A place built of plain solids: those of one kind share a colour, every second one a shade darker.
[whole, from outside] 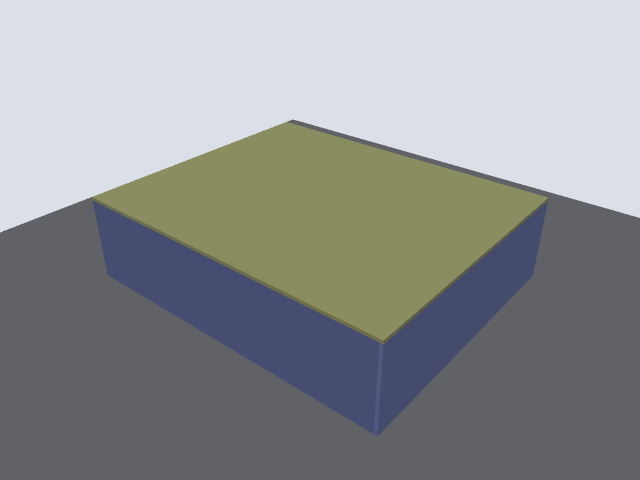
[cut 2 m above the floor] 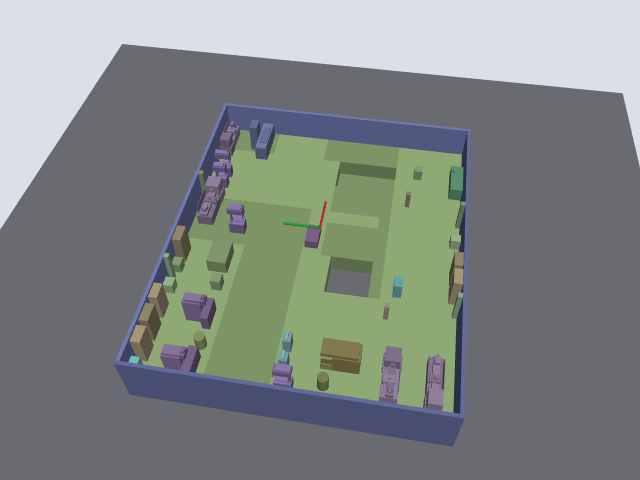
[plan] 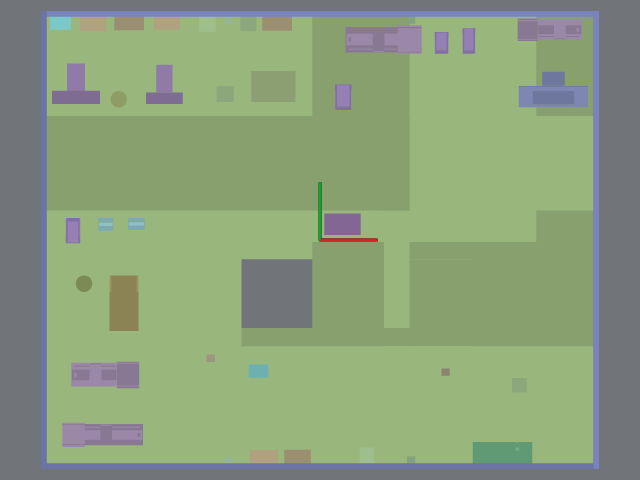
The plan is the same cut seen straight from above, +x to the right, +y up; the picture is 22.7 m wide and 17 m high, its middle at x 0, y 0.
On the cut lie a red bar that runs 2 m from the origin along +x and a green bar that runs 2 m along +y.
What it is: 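A machine and fitters' shop under lamps; one hall, a truck gangway, bays of machines, benches and stores, erecting floors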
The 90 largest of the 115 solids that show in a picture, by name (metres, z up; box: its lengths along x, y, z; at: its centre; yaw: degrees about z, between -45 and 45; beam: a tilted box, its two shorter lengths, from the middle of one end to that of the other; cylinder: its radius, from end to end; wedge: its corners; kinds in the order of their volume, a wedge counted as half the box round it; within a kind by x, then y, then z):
{
 "floor_1": {"box": [6.9, 15.82, 1.22], "at": [-6.23, 0.0, 0.56]},
 "floor_2": {"box": [11.95, 3.35, 1.22], "at": [-3.71, 2.72, 0.56]},
 "floor_3": {"box": [15.07, 0.64, 1.22], "at": [-2.15, -3.44, 0.56]},
 "floor_4": {"box": [15.07, 0.62, 1.22], "at": [-2.15, -0.38, 0.56]},
 "floor_5": {"box": [2.5, 8.6, 1.22], "at": [-1.53, 3.61, 0.56]},
 "floor_6": {"box": [19.36, 4.15, 1.22], "at": [0.0, -5.83, 0.56]},
 "floor_7": {"box": [19.36, 1.12, 1.22], "at": [0.0, 0.49, 0.56]},
 "floor_8": {"box": [19.36, 3.51, 1.22], "at": [0.0, 6.15, 0.56]},
 "floor_9": {"box": [2.54, 15.82, 1.22], "at": [1.0, 0.0, 0.56]},
 "floor_10": {"box": [5.66, 2.43, 1.22], "at": [2.56, -1.9, 0.56]},
 "floor_11": {"box": [0.91, 8.96, 1.22], "at": [2.72, -3.43, 0.56]},
 "floor_12": {"box": [0.93, 3.37, 1.22], "at": [2.72, 2.72, 0.56]},
 "floor_13": {"box": [0.91, 3.51, 1.22], "at": [2.72, 6.15, 0.56]},
 "floor_14": {"box": [2.21, 15.82, 1.22], "at": [4.28, 0.0, 0.56]},
 "floor_15": {"box": [6.51, 3.35, 1.22], "at": [6.43, 2.72, 0.56]},
 "floor_16": {"box": [2.29, 3.71, 0.16], "at": [6.52, -1.91, 0.03]},
 "floor_17": {"box": [2.27, 7.98, 1.22], "at": [6.52, 3.92, 0.56]},
 "floor_18": {"box": [2.03, 3.69, 1.22], "at": [8.67, -1.91, 0.56]},
 "floor_19": {"box": [2.03, 15.82, 1.22], "at": [8.67, 0.0, 0.56]},
 "wall_1": {"box": [0.2, 16.22, 5.07], "at": [-9.78, 0.0, 2.48]},
 "wall_2": {"box": [19.36, 0.2, 5.07], "at": [0.0, -8.01, 2.48]},
 "wall_3": {"box": [19.36, 0.2, 5.07], "at": [0.0, 8.01, 2.48]},
 "wall_4": {"box": [0.2, 16.22, 5.07], "at": [9.78, 0.0, 2.48]},
 "roof_1": {"box": [19.76, 16.22, 0.2], "at": [0.0, 0.0, 5.12]},
 "lathe_1": {"box": [0.8, 0.86, 0.62], "at": [-8.73, -6.9, 1.48]},
 "lathe_2": {"box": [0.8, 0.69, 0.73], "at": [-8.73, -6.89, 2.21]},
 "lathe_3": {"box": [1.61, 0.85, 0.67], "at": [-8.01, -4.77, 1.51]},
 "lathe_4": {"box": [1.58, 0.38, 0.23], "at": [-7.99, -4.78, 1.96]},
 "lathe_5": {"box": [2.04, 0.34, 0.23], "at": [-7.31, -6.9, 1.96]},
 "lathe_6": {"box": [2.07, 0.76, 0.67], "at": [-7.3, -6.89, 1.51]},
 "lathe_7": {"box": [0.81, 0.95, 0.62], "at": [-6.8, -4.78, 1.48]},
 "lathe_8": {"box": [0.81, 0.78, 0.65], "at": [-6.8, -4.76, 2.17]},
 "lathe_9": {"box": [1.85, 0.91, 0.67], "at": [1.83, 7.09, 1.51]},
 "lathe_10": {"box": [1.82, 0.4, 0.23], "at": [1.84, 7.1, 1.96]},
 "lathe_11": {"box": [0.42, 0.69, 0.14], "at": [2.07, 7.04, 2.1]},
 "lathe_12": {"box": [0.85, 0.84, 0.71], "at": [3.18, 7.08, 2.2]},
 "lathe_13": {"box": [0.85, 0.91, 0.05], "at": [3.18, 7.09, 1.82]},
 "lathe_14": {"box": [0.85, 1.01, 0.62], "at": [3.18, 7.1, 1.48]},
 "lathe_15": {"box": [0.71, 0.63, 0.68], "at": [7.35, 7.43, 2.18]},
 "lathe_16": {"box": [0.71, 0.8, 0.62], "at": [7.35, 7.45, 1.48]},
 "lathe_17": {"box": [1.55, 0.32, 0.23], "at": [8.48, 7.45, 1.96]},
 "lathe_18": {"box": [1.58, 0.7, 0.67], "at": [8.5, 7.44, 1.51]},
 "cabinet_1": {"box": [0.95, 0.52, 1.83], "at": [-8.03, 7.65, 2.09]},
 "cabinet_2": {"box": [1.05, 0.48, 1.83], "at": [-6.76, 7.67, 2.09]},
 "cabinet_3": {"box": [0.92, 0.47, 1.85], "at": [-5.42, 7.67, 2.1]},
 "cabinet_4": {"box": [1.0, 0.47, 1.92], "at": [-1.98, -7.67, 2.14]},
 "cabinet_5": {"box": [1.06, 0.5, 1.89], "at": [-1.52, 7.66, 2.12]},
 "cabinet_6": {"box": [0.95, 0.48, 1.9], "at": [-0.8, -7.67, 2.12]},
 "mill_1": {"box": [1.7, 0.47, 1.02], "at": [-8.64, 5.05, 1.68]},
 "mill_2": {"box": [0.52, 0.87, 0.18], "at": [-8.64, 5.72, 2.97]},
 "mill_3": {"box": [0.64, 0.97, 1.7], "at": [-8.64, 5.77, 2.02]},
 "mill_4": {"box": [1.3, 0.41, 1.0], "at": [-5.51, 5.02, 1.67]},
 "mill_5": {"box": [0.47, 0.88, 0.18], "at": [-5.51, 5.67, 2.93]},
 "mill_6": {"box": [0.59, 0.98, 1.67], "at": [-5.51, 5.72, 2.01]},
 "grinder_1": {"box": [1.47, 0.48, 0.06], "at": [8.27, 5.04, 2.19]},
 "grinder_2": {"box": [2.46, 0.73, 0.12], "at": [8.27, 5.07, 2.1]},
 "grinder_3": {"box": [2.46, 0.75, 0.87], "at": [8.27, 5.08, 1.61]},
 "grinder_4": {"box": [0.8, 0.5, 1.87], "at": [8.27, 5.71, 2.11]},
 "shaper_1": {"box": [1.03, 1.38, 1.17], "at": [-6.94, -2.54, 1.76]},
 "shaper_2": {"box": [0.91, 1.87, 0.22], "at": [-6.94, -2.19, 2.46]},
 "shaper_3": {"box": [0.95, 0.57, 0.45], "at": [-6.94, -1.56, 1.9]},
 "shaper_4": {"box": [1.03, 0.59, 0.5], "at": [-6.94, -1.55, 1.42]},
 "drill_1": {"box": [0.47, 0.87, 0.34], "at": [-8.75, 0.32, 2.88]},
 "drill_2": {"box": [0.51, 0.89, 0.74], "at": [-8.75, 0.33, 1.54]},
 "drill_3": {"box": [0.59, 0.9, 0.74], "at": [0.82, 5.06, 1.54]},
 "drill_4": {"box": [0.55, 0.88, 0.34], "at": [0.82, 5.07, 2.94]},
 "drill_5": {"box": [0.49, 0.77, 0.74], "at": [4.31, 6.98, 1.54]},
 "drill_6": {"box": [0.45, 0.75, 0.34], "at": [4.31, 6.99, 2.69]},
 "drill_7": {"box": [0.46, 0.91, 0.74], "at": [5.27, 7.05, 1.54]},
 "drill_8": {"box": [0.42, 0.89, 0.34], "at": [5.27, 7.06, 2.84]},
 "plate_1": {"box": [1.57, 1.11, 0.89], "at": [-1.65, 5.43, 1.62]},
 "bench_1": {"box": [2.11, 0.76, 0.86], "at": [6.46, -7.53, 1.6]},
 "pier_1": {"box": [0.3, 0.26, 3.84], "at": [-3.23, -7.78, 3.1]},
 "pier_2": {"box": [0.3, 0.26, 3.84], "at": [-3.23, 7.78, 3.1]},
 "pier_3": {"box": [0.3, 0.26, 3.84], "at": [3.23, -7.78, 3.1]},
 "pier_4": {"box": [0.3, 0.26, 3.84], "at": [3.23, 7.78, 3.1]},
 "binsmall_1": {"box": [0.59, 0.54, 0.69], "at": [-3.98, 7.64, 1.52]},
 "binsmall_2": {"box": [0.62, 0.56, 0.77], "at": [-3.36, 5.16, 1.56]},
 "binsmall_3": {"box": [0.58, 0.52, 0.66], "at": [-2.54, 7.65, 1.5]},
 "binsmall_4": {"box": [0.5, 0.56, 0.73], "at": [1.66, -7.63, 1.54]},
 "binsmall_5": {"box": [0.53, 0.52, 0.72], "at": [7.06, -5.14, 1.53]},
 "trolley_1": {"box": [0.74, 0.47, 0.99], "at": [-9.19, 7.68, 1.67]},
 "trolley_2": {"box": [0.7, 0.47, 1.02], "at": [-2.18, -4.64, 1.68]},
 "platestack_1": {"box": [1.29, 0.77, 0.55], "at": [0.8, 0.56, 1.45]},
 "pedgrinder_1": {"box": [0.54, 0.46, 0.96], "at": [-7.59, 0.55, 1.66]},
 "pedgrinder_2": {"box": [0.6, 0.42, 1.0], "at": [-6.5, 0.57, 1.67]},
 "drum_1": {"cylinder": 0.29, "from": [-8.36, -1.55, 1.17], "to": [-8.36, -1.55, 2.05]},
 "drum_2": {"cylinder": 0.29, "from": [-7.13, 4.99, 1.17], "to": [-7.13, 4.99, 2.05]},
 "pendant_1": {"box": [0.3, 0.26, 1.1], "at": [-3.87, -4.19, 1.73]},
 "pendant_2": {"box": [0.3, 0.26, 1.07], "at": [4.45, -4.68, 1.71]}
}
